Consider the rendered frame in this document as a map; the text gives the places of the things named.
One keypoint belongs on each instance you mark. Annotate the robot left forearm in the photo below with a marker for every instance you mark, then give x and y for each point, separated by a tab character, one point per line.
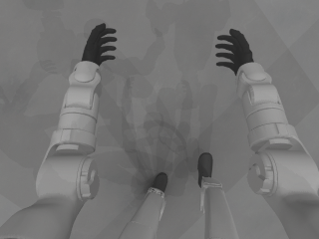
75	134

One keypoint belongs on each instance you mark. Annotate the left robot upper arm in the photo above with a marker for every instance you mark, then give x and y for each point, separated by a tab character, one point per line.
64	184

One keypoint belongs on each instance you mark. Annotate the right robot upper arm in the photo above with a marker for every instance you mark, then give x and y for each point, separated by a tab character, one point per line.
288	180

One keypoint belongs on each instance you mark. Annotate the right robot hand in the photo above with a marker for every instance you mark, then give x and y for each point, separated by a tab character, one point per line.
240	49

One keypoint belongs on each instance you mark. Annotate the robot right forearm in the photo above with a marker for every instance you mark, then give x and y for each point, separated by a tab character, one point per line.
264	113

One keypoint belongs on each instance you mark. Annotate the left robot hand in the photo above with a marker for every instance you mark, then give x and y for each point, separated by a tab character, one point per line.
93	49

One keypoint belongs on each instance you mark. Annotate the robot foot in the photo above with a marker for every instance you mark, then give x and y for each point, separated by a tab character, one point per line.
160	182
204	166

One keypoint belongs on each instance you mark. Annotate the right robot foot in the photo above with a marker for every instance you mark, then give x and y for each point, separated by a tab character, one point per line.
204	166

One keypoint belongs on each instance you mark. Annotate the left robot foot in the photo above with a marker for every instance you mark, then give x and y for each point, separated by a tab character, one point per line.
160	182

